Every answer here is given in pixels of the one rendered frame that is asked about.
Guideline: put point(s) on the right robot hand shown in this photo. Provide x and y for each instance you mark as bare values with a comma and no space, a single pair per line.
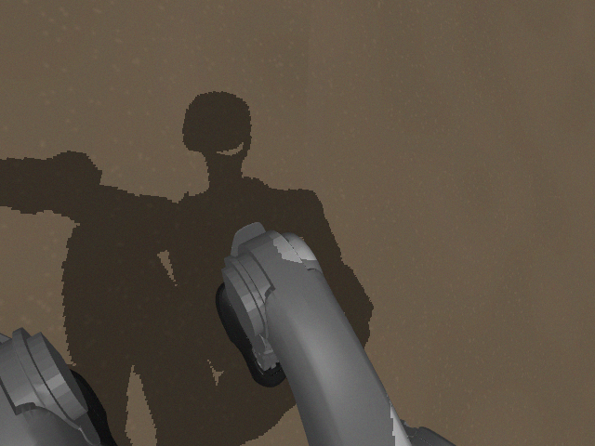
423,436

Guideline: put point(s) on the right robot foot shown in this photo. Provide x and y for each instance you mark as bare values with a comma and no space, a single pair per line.
271,377

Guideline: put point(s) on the left robot foot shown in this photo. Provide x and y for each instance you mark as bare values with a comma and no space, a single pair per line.
95,412

